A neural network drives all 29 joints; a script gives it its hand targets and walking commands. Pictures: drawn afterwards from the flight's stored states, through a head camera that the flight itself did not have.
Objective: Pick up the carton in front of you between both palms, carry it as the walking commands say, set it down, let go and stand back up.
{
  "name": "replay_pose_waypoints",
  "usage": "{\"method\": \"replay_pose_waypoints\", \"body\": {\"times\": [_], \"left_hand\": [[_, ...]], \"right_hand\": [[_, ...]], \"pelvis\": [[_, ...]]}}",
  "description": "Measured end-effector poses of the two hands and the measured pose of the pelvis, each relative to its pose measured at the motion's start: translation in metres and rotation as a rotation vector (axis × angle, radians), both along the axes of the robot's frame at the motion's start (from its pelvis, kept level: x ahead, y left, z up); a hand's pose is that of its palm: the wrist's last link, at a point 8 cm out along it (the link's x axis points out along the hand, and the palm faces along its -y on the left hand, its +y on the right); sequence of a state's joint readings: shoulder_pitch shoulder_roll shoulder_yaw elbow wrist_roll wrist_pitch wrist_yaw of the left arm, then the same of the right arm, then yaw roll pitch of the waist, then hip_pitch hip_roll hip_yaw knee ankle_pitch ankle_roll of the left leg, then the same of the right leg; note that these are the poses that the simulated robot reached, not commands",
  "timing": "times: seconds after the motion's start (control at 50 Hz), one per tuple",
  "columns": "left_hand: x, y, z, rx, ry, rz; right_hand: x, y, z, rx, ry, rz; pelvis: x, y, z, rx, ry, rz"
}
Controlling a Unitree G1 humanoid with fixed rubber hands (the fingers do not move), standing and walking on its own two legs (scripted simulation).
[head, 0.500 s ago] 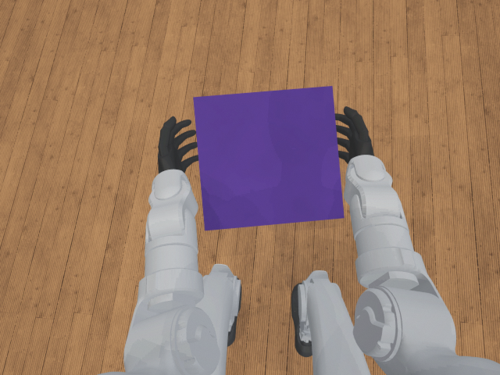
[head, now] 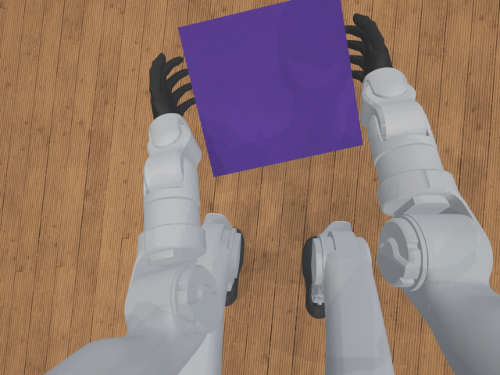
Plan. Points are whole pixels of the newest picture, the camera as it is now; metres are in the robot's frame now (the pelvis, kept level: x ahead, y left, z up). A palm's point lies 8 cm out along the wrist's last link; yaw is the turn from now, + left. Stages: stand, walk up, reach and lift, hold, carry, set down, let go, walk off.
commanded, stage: set down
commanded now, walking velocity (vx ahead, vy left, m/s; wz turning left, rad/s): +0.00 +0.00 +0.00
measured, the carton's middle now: (268, 98) +0.51 +0.02 -0.20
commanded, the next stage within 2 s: none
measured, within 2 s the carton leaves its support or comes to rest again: rests again in 1.20 s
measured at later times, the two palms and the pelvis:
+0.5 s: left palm (192, 116) +0.49 +0.16 -0.23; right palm (345, 79) +0.56 -0.13 -0.26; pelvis +0.00 -0.01 -0.09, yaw +2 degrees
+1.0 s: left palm (185, 114) +0.50 +0.18 -0.25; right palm (339, 76) +0.57 -0.12 -0.26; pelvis -0.01 -0.01 -0.11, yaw +3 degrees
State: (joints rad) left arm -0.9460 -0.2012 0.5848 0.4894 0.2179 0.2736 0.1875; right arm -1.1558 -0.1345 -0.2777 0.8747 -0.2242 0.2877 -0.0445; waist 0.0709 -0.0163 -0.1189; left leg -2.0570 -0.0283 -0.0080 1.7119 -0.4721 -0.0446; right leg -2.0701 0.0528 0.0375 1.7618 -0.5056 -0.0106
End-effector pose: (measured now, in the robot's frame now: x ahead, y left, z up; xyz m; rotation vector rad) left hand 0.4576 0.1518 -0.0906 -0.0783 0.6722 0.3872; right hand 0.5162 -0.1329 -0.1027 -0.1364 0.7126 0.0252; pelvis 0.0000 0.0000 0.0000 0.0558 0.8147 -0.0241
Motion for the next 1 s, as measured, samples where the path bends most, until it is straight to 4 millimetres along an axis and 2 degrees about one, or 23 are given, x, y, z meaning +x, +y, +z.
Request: {"method": "replay_pose_waypoints", "body": {"times": [0.38,0.5,0.6,1.0], "left_hand": [[0.012,0.003,-0.122,-0.01,0.042,0.039],[0.033,0.007,-0.137,0.004,0.051,0.029],[0.039,0.011,-0.143,-0.003,0.047,0.037],[0.041,0.026,-0.154,-0.01,0.066,-0.003]], "right_hand": [[0.038,0.006,-0.122,-0.022,0.036,0.109],[0.048,0.006,-0.153,-0.025,0.046,0.131],[0.056,0.008,-0.157,-0.013,0.05,0.156],[0.058,0.015,-0.162,0.032,0.042,0.174]], "pelvis": [[-0.008,-0.01,-0.072,0.03,-0.018,-0.005],[-0.004,-0.011,-0.089,0.04,-0.037,0.0],[0.0,-0.012,-0.098,0.045,-0.044,0.002],[-0.005,-0.011,-0.113,0.042,-0.072,0.022]]}}
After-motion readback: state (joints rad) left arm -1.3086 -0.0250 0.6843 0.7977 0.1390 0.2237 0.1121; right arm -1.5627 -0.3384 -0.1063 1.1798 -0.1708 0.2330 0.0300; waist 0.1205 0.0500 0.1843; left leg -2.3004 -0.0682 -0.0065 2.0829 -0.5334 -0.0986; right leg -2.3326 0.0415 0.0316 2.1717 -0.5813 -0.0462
